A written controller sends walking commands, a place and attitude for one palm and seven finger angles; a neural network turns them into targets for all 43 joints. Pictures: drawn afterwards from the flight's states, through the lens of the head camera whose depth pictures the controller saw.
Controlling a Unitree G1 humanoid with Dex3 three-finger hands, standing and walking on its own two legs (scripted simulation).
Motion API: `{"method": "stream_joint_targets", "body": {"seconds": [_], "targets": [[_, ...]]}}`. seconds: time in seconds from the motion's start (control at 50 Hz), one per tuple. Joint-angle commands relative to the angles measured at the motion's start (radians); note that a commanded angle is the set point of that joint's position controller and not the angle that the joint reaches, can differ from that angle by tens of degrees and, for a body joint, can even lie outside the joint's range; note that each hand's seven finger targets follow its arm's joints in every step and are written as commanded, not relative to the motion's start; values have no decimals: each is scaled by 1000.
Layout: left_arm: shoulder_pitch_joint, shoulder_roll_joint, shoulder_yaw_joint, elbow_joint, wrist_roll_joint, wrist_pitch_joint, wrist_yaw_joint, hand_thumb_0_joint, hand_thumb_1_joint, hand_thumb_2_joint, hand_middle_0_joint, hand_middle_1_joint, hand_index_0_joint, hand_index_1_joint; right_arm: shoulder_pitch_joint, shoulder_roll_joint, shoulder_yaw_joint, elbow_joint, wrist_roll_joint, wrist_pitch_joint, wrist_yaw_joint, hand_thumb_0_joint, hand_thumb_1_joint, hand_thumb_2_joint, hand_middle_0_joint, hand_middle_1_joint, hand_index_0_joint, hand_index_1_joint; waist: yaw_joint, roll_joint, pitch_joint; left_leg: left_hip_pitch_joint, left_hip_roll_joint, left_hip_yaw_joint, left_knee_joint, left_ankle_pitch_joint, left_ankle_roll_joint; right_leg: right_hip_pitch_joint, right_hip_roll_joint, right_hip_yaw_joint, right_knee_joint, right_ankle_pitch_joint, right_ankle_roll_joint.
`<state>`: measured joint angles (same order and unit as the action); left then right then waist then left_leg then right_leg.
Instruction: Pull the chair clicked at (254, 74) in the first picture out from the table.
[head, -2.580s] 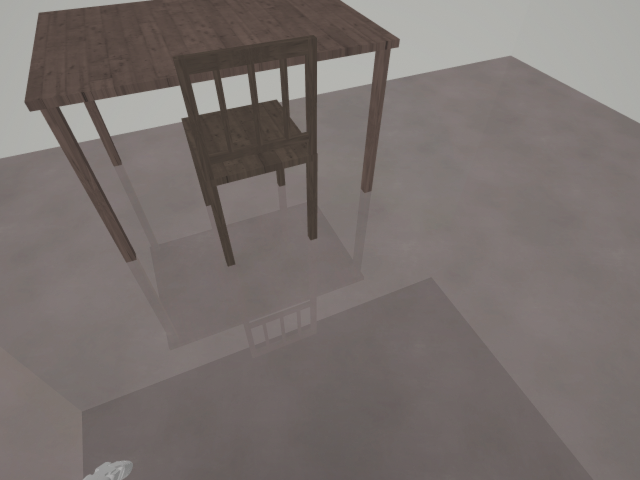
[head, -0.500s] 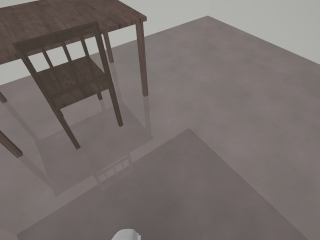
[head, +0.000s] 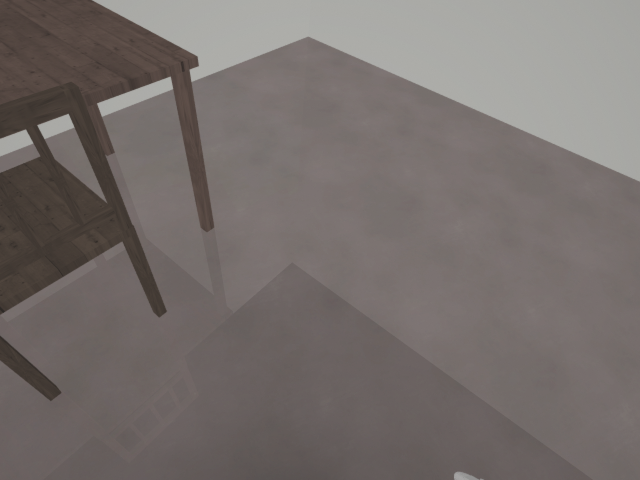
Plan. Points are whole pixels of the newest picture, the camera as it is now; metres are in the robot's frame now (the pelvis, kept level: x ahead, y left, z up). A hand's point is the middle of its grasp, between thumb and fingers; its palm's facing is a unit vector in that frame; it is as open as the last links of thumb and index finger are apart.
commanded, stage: walk to a spot facing it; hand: left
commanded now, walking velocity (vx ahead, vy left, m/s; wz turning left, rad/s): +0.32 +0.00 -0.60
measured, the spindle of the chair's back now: (8, 201) +0.55 +0.66 -0.10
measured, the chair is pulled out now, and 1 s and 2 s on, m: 0.00 0.00 0.00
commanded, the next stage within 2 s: none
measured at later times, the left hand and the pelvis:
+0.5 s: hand (241, 364) +0.32 +0.15 -0.18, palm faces -0.28 -0.96 -0.08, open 7.4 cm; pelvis +0.18 +0.03 +0.00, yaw -16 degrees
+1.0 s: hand (230, 271) +0.51 +0.22 -0.18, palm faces -0.41 -0.87 -0.25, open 7.4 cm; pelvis +0.39 +0.04 -0.01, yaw -34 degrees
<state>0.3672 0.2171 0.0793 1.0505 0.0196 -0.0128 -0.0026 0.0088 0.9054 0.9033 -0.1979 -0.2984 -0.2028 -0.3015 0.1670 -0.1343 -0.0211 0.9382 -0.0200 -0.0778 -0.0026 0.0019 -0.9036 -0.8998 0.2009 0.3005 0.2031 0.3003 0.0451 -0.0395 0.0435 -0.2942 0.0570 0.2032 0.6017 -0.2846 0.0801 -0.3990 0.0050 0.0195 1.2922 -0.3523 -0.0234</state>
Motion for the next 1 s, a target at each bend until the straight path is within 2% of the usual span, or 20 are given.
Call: {"method": "stream_joint_targets", "body": {"seconds": [0.0,0.1,0.24,0.32,0.38,0.48,0.52,0.54,0.56,0.58,0.6,0.62,0.66,0.72,0.86,0.9,0.92,0.94,0.96,0.98], "targets": [[62,-15,14,-72,14,20,-23,0,900,900,-200,-300,-200,-300,124,-101,-31,11,4,-28,-23,0,-900,-900,200,300,200,300,13,148,37,7,245,-171,-385,221,-68,-147,-90,12,38,157,15],[-11,-12,24,-102,18,46,-27,0,900,900,-200,-300,-200,-300,217,-94,-28,36,11,-34,-30,0,-900,-900,200,300,200,300,6,173,51,97,209,-60,-395,373,-164,-305,-83,4,21,297,32],[-181,-7,17,-149,12,51,-31,0,900,900,-200,-300,-200,-300,356,-117,-20,85,6,-30,-46,0,-900,-900,200,300,200,300,-46,105,75,345,259,-27,-364,618,-151,-466,-78,-50,-93,263,33],[-275,-22,2,-176,9,45,-36,0,900,900,-200,-300,-200,-300,414,-110,-16,116,0,-21,-50,0,-900,-900,200,300,200,300,-72,107,105,429,272,23,-361,713,-108,-451,-65,-126,-258,220,15],[-315,-35,-8,-184,7,39,-33,0,900,900,-200,-300,-200,-300,448,-108,-14,134,-2,-9,-52,0,-900,-900,200,300,200,300,-84,123,108,444,253,96,-313,962,-109,-342,-23,-206,-394,152,-18],[-120,18,12,-140,9,17,-19,0,900,900,-200,-300,-200,-300,377,-176,-44,105,7,9,-42,0,-900,-900,200,300,200,300,21,246,-21,423,266,185,23,1416,-99,-21,90,-300,-557,49,-89],[84,93,37,-86,13,-5,-11,0,900,900,-200,-300,-200,-300,279,-182,-50,53,18,12,-25,0,-900,-900,200,300,200,300,121,234,-106,172,275,160,395,1091,-99,339,27,-210,-726,121,-143],[180,164,48,-65,7,-15,-6,0,900,900,-200,-300,-200,-300,242,-127,-45,2,32,13,-19,0,-900,-900,200,300,200,300,151,17,-182,-142,132,123,753,193,-114,595,-203,189,-802,327,-270],[154,207,51,-65,-19,-21,4,0,900,900,-200,-300,-200,-300,180,-87,-45,-43,30,3,-21,0,-900,-900,200,300,200,300,98,-51,-190,-382,13,-10,966,-299,-136,648,-383,527,-892,611,-363],[99,201,54,-86,-23,-17,16,0,900,900,-200,-300,-200,-300,139,-101,-52,-59,18,8,-21,0,-900,-900,200,300,200,300,75,40,-93,-419,66,-154,952,-195,-111,544,-397,444,-946,559,-362],[35,162,40,-111,-21,-18,19,0,900,900,-200,-300,-200,-300,100,-75,-55,-83,12,14,-13,0,-900,-900,200,300,200,300,39,153,67,-400,86,-181,869,-129,-105,335,-335,354,-974,559,-175],[-20,130,29,-116,-13,-33,17,0,900,900,-200,-300,-200,-300,166,-56,-46,-64,5,32,-11,0,-900,-900,200,300,200,300,-40,49,22,-367,115,-198,806,-56,-122,271,-295,308,-995,496,-129],[-54,76,16,-124,-1,-51,23,0,900,900,-200,-300,-200,-300,165,-80,-51,-47,-5,49,-13,0,-900,-900,200,300,200,300,-65,-7,65,-296,128,-194,719,-52,-139,118,-266,247,-1035,450,-196],[-92,118,24,-135,4,-58,15,0,900,900,-200,-300,-200,-300,139,-72,-49,-53,0,62,-7,0,-900,-900,200,300,200,300,-93,-16,51,-230,116,-159,506,-24,-170,39,-181,118,-997,537,-180],[-35,167,43,-144,0,-20,11,0,900,900,-200,-300,-200,-300,-44,-113,-36,-123,5,45,-9,0,-900,-900,200,300,200,300,-11,-136,-60,-136,5,-90,90,41,-169,254,-121,172,-803,766,-114],[-52,171,46,-156,-2,-8,18,0,900,900,-200,-300,-200,-300,10,-149,-43,-112,7,38,-20,0,-900,-900,200,300,200,300,-39,-117,-129,13,-2,-95,-87,122,-161,273,-113,188,-697,746,-80],[-72,158,43,-169,-13,-5,20,0,900,900,-200,-300,-200,-300,105,-203,-54,-90,0,34,-26,0,-900,-900,200,300,200,300,-88,-36,-199,219,60,-117,-189,304,-148,193,-82,155,-583,608,-37],[-29,95,34,-182,-29,-2,14,0,900,900,-200,-300,-200,-300,176,-318,-78,-82,-14,29,-30,0,-900,-900,200,300,200,300,-104,231,-307,505,341,-385,-141,671,-46,-73,39,52,-349,126,30],[5,78,24,-180,-23,-9,12,0,900,900,-200,-300,-200,-300,237,-359,-78,-73,-4,40,-26,0,-900,-900,200,300,200,300,-114,353,-366,541,519,-500,-105,1023,63,-149,49,25,-69,-336,55],[11,116,30,-173,-14,-1,17,0,900,900,-200,-300,-200,-300,209,-311,-63,-87,-1,51,-18,0,-900,-900,200,300,200,300,-99,208,-309,456,503,-411,-111,987,92,-146,-10,49,18,-317,62]]}}
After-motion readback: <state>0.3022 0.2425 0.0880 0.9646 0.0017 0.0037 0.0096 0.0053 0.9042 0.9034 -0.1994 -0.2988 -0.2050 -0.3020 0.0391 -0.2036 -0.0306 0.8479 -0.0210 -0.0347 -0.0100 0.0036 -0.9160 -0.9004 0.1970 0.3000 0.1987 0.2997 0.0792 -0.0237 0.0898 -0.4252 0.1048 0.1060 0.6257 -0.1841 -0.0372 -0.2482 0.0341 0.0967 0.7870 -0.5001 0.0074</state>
